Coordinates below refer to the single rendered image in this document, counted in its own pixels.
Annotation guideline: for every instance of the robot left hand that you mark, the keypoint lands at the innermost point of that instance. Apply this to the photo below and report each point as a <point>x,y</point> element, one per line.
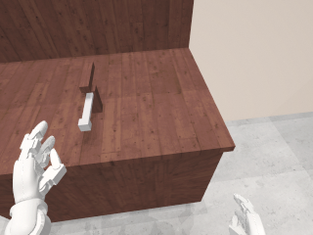
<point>29,168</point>

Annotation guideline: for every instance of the tap lever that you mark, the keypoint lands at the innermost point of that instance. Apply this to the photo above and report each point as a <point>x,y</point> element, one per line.
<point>84,123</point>

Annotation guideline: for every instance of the left robot forearm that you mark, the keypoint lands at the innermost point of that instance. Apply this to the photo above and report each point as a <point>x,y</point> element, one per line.
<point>29,217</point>

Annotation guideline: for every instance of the robot right hand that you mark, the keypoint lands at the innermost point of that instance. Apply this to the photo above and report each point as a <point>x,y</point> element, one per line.
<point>251,221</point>

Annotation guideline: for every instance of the counter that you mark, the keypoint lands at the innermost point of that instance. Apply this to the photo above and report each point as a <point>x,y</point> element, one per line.
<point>157,135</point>

